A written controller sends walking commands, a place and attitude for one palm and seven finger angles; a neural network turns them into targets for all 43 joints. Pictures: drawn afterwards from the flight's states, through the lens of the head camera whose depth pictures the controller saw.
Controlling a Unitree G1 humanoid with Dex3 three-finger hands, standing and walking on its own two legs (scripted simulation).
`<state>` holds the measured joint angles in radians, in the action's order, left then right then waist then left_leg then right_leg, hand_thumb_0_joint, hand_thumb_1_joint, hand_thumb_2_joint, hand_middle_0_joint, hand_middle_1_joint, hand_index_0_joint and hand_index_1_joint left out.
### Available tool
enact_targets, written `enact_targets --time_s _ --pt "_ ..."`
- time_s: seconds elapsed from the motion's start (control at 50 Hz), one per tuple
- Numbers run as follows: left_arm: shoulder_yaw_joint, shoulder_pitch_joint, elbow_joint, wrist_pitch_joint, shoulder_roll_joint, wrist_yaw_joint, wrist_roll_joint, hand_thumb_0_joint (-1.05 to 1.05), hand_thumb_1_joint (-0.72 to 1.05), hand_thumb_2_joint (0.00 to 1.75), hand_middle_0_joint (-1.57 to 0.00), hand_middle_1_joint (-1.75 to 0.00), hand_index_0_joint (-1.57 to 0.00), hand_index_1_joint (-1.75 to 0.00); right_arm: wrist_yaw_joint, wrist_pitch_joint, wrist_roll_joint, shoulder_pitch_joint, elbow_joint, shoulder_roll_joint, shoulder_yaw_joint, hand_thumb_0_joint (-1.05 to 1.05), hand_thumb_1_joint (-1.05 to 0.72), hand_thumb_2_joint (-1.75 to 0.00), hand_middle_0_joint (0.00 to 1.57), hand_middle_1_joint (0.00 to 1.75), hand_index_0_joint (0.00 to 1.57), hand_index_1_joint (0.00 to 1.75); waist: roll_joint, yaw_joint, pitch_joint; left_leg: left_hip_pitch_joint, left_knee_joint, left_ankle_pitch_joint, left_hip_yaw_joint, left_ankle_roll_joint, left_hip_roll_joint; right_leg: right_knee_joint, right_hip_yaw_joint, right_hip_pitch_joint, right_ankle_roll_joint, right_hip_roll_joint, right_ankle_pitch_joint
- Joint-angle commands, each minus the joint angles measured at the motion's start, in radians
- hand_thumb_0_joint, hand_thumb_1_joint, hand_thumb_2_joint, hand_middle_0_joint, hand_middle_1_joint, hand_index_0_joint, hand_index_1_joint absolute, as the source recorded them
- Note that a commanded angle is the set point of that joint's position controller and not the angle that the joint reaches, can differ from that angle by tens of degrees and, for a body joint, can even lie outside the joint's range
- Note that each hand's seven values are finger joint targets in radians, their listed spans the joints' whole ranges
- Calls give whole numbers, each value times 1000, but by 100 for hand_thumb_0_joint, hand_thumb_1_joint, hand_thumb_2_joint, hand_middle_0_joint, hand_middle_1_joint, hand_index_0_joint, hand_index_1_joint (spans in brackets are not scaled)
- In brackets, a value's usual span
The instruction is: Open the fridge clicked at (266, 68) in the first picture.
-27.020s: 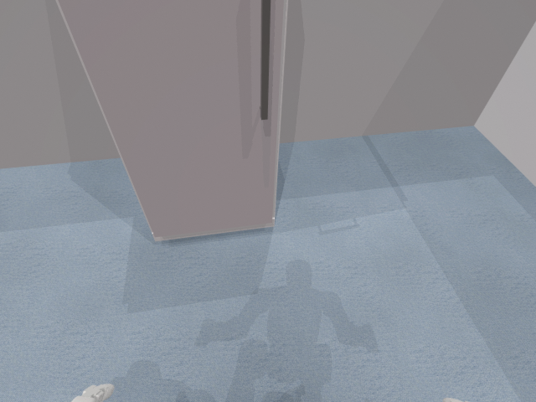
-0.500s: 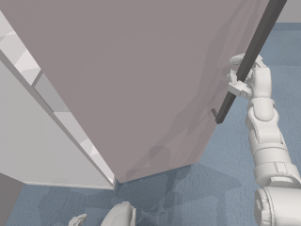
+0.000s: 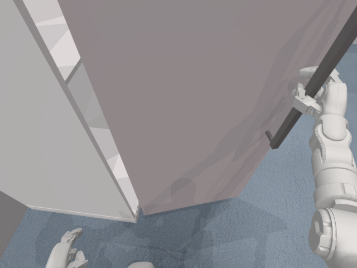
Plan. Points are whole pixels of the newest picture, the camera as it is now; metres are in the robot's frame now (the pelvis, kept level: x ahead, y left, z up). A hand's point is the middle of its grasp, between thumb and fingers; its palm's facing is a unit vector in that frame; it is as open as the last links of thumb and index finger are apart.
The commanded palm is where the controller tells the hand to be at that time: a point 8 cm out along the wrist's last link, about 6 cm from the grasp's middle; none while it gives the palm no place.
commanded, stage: loosen the grip on the handle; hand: right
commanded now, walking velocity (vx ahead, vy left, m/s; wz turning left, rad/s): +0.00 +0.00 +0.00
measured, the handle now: (306, 83) +0.50 -0.24 +0.15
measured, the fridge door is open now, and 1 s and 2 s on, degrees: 71 71 71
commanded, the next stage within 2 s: slip the hand off the handle in 0.62 s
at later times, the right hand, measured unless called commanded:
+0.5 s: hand (304, 103) +0.47 -0.25 +0.11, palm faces +0.28 +0.95 -0.16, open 13.0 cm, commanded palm +0.42 -0.29 +0.12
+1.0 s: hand (334, 106) +0.47 -0.31 +0.11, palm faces +0.33 +0.93 -0.15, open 14.6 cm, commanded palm +0.43 -0.35 +0.12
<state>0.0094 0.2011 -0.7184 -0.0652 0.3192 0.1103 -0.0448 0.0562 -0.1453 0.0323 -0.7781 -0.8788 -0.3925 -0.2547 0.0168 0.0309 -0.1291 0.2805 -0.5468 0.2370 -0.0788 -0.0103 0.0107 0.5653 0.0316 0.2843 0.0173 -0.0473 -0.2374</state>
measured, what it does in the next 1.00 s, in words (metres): stands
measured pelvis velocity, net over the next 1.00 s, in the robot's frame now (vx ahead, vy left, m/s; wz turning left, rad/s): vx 0.03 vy -0.01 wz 0.01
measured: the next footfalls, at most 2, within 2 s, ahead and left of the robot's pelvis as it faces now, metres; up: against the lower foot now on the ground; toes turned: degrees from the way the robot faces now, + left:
none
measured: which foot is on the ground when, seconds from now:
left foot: down 0.00-1.00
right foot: down 0.00-1.00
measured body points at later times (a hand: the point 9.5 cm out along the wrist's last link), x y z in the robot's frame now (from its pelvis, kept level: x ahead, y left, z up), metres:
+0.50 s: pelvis +0.00 -0.02 -0.01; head +0.05 -0.02 +0.44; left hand +0.04 +0.25 -0.12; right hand +0.45 -0.29 +0.12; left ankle +0.04 +0.12 -0.73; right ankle +0.03 -0.12 -0.73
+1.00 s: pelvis +0.03 -0.01 -0.01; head +0.09 -0.03 +0.44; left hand +0.12 +0.26 -0.11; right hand +0.44 -0.36 +0.12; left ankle +0.04 +0.12 -0.73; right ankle +0.03 -0.12 -0.73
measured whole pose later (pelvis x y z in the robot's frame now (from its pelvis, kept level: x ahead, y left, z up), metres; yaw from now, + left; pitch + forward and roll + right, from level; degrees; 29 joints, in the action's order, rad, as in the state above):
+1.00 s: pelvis +0.03 -0.01 -0.01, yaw +1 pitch +10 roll +2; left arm 0.01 0.30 -0.69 -0.07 0.28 0.07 -0.02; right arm -0.11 -0.22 0.05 -0.66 -0.90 -0.55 -0.44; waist -0.01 0.04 0.06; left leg 0.50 -0.63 0.30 -0.06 0.01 0.02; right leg 0.69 0.04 0.52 -0.01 -0.04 -0.34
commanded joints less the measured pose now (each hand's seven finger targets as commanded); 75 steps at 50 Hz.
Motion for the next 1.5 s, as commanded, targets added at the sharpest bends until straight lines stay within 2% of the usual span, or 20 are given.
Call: enact_targets --time_s 0.0,0.02,0.04,0.08,0.1,0.14,0.18,0.28,0.4,0.42,0.44,0.58,0.68,0.74,0.84,1.04,1.18,1.28,1.4,1.48 --pt "-48 43 103 -35 122 -2 -7 0 90 90 -20 -30 -20 -30 20 -77 11 -442 170 -256 -27 0 -90 -90 45 140 45 140 60 -41 403 -80 45 -68 85 24 22 -147 -156 -191 -76 -164 356" --pt "-133 87 111 -70 124 -31 9 0 90 90 -20 -30 -20 -30 -8 -96 -121 -914 212 -744 -337 0 -90 -90 45 140 45 140 -39 -47 430 -190 91 -175 187 12 98 -26 8 -102 -94 -111 241" --pt "-66 89 105 -118 117 -43 34 0 90 90 -20 -30 -20 -30 -54 -1 -115 -769 -58 -396 -131 0 -78 -84 45 140 45 140 -199 69 699 -190 18 -406 68 -46 11 -91 41 -28 -68 56 280" --pt "-82 158 70 -116 116 -56 18 0 90 90 -20 -30 -20 -30 -56 4 -83 -499 -44 -295 -156 0 -54 -73 45 140 45 140 -59 20 557 -30 12 -310 17 -32 2 -60 1 -40 -25 37 282" --pt "-69 101 72 -110 130 -63 27 0 90 90 -20 -30 -20 -30 -41 -32 -58 -519 15 -369 -200 0 -42 -67 45 140 45 140 101 8 467 40 41 -192 39 -27 4 -64 1 -48 -18 35 181" --pt "-59 77 97 -110 101 -85 34 0 90 90 -20 -30 -20 -30 -11 -82 -76 -461 59 -318 -139 0 -17 -55 45 140 45 140 243 2 374 111 49 -68 47 -43 1 -81 -16 -23 -19 39 42" --pt "-61 85 124 -106 105 -96 36 0 90 90 -20 -30 -20 -30 10 -119 -111 -426 83 -305 -110 0 7 -43 45 140 45 140 138 15 362 125 42 -23 40 -43 -5 -81 -22 19 -36 29 -10" --pt "-59 95 144 -115 134 -70 5 0 90 90 -20 -30 -20 -30 -43 -117 -14 -450 70 -241 -65 0 55 -20 41 135 41 135 -109 54 378 147 76 145 62 -15 -6 -101 -31 59 -56 24 -210" --pt "-64 140 90 -141 122 -47 28 0 90 90 -20 -30 -20 -30 -7 -164 -42 -626 256 -296 -66 0 55 -20 33 125 33 125 127 56 563 184 16 80 54 -20 -18 -70 -63 -75 -42 25 -154" --pt "-71 172 67 -126 136 -44 41 0 90 90 -20 -30 -20 -30 6 -162 -67 -400 65 -455 -230 0 55 -20 32 123 32 123 45 7 508 163 7 77 47 -26 -20 -55 -64 16 -42 28 -127" --pt "-49 150 97 -117 123 -51 39 0 90 90 -20 -30 -20 -30 1 -173 -54 -389 119 -371 -155 0 55 -20 30 122 30 122 49 21 482 149 6 49 44 -21 -19 -43 -45 45 -46 37 -77" --pt "-74 175 104 -93 119 -56 33 0 90 90 -20 -30 -20 -30 -34 -149 7 -267 248 -343 -188 0 55 -20 25 115 25 115 54 0 576 75 -22 -209 42 -19 -25 21 -18 -37 -45 23 272" --pt "-76 159 124 -81 109 -56 25 0 90 90 -20 -30 -20 -30 -48 -113 23 -180 353 -288 -158 0 55 -20 25 115 25 115 36 -2 545 59 -22 -254 39 -14 -27 27 -6 -30 -50 25 313" --pt "-66 173 104 -58 115 -40 24 0 90 90 -20 -30 -20 -30 -50 -96 -3 -259 232 -386 -209 0 55 -20 25 115 25 115 -33 30 449 82 -15 -197 47 -6 -19 27 -3 77 -55 36 182" --pt "-63 170 114 -45 111 -28 24 0 90 90 -20 -30 -20 -30 -112 -123 4 -265 241 -437 -228 0 55 -20 25 115 25 115 45 17 554 48 -35 -258 60 -11 -18 55 6 34 -55 44 236" --pt "-59 201 95 -16 128 -11 15 0 90 90 -20 -30 -20 -30 -228 -131 41 -343 101 -482 -219 0 55 -20 25 115 25 115 67 50 506 143 -30 -207 50 -10 -21 78 -21 46 -54 39 208" --pt "-60 231 104 13 131 -16 29 0 90 90 -20 -30 -20 -30 -243 -184 29 -325 136 -583 -291 0 55 -20 25 115 25 115 131 29 625 144 -73 -274 42 -14 -34 111 -40 -20 -45 30 373" --pt "-59 243 108 31 143 -15 27 0 90 90 -20 -30 -20 -30 -266 -160 37 -291 73 -630 -329 0 55 -20 25 115 25 115 101 27 572 150 -69 -252 36 -13 -37 101 -43 36 -45 25 348" --pt "-74 225 161 32 127 -33 18 0 90 90 -20 -30 -20 -30 -277 -120 90 -37 266 -493 -291 0 55 -20 25 115 25 115 121 -13 605 160 -64 -254 20 -12 -50 98 -54 -59 -22 2 515" --pt "-72 193 176 24 127 -26 13 0 90 90 -20 -30 -20 -30 -254 -100 115 12 351 -540 -368 0 55 -20 25 115 25 115 87 -30 556 106 -55 -242 24 -14 -46 66 -40 13 -38 13 400"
